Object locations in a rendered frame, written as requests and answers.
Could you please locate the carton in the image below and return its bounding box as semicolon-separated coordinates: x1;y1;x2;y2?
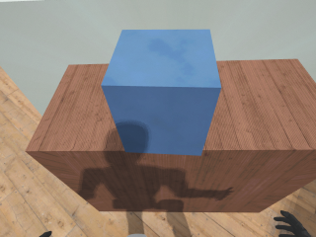
101;29;221;156

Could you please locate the pedestal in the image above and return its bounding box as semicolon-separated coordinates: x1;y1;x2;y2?
25;58;316;213

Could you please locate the right robot hand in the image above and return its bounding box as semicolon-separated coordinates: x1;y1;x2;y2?
274;210;311;237

